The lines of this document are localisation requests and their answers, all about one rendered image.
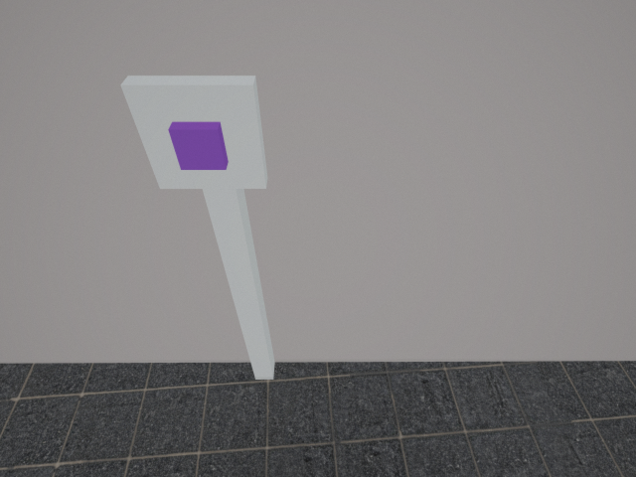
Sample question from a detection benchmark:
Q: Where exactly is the button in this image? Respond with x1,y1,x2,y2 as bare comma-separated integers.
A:
168,122,229,170

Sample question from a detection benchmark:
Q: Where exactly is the panel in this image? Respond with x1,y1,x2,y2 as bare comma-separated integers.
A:
121,76,275,380

